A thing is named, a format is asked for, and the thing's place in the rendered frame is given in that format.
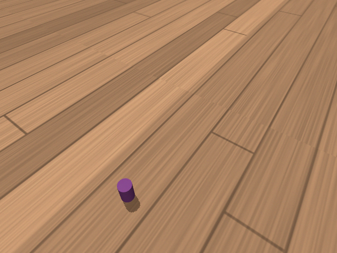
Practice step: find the can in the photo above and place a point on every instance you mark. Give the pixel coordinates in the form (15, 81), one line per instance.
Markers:
(125, 189)

